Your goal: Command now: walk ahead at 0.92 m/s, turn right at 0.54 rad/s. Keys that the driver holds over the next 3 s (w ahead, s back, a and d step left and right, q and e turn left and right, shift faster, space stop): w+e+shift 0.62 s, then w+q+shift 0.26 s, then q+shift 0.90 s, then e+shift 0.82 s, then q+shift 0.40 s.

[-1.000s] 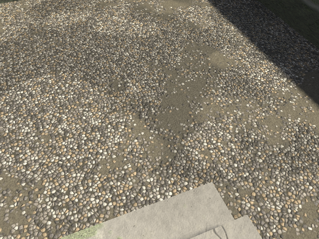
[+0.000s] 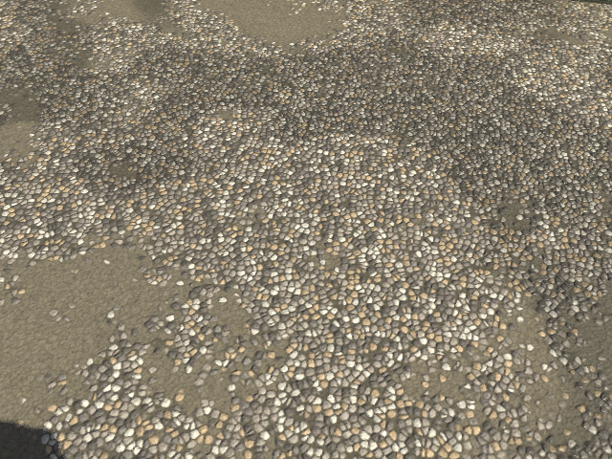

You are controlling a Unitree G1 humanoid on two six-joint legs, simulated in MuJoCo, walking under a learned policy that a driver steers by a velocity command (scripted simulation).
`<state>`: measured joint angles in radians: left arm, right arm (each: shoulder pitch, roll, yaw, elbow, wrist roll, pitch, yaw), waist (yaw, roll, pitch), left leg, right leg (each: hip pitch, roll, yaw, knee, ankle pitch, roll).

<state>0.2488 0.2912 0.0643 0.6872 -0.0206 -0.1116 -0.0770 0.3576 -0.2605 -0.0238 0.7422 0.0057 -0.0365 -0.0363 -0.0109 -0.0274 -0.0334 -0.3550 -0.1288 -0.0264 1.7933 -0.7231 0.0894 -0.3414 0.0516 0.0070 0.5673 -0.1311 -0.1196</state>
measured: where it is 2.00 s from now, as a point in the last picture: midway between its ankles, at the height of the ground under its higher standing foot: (434, 291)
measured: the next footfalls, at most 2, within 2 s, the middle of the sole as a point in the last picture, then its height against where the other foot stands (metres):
left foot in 0.32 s outside the picture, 0.17 m lower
right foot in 0.72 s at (424, 439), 0.17 m lower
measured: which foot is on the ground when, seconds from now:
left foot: up 0.00-0.30, down 0.32-0.70, up 0.72-1.00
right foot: down 0.00-0.32, up 0.34-0.70, down 0.72-1.00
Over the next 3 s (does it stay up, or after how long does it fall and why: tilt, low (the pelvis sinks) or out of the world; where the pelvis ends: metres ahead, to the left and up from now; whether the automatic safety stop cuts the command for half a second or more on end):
stays up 1.21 -0.49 -0.34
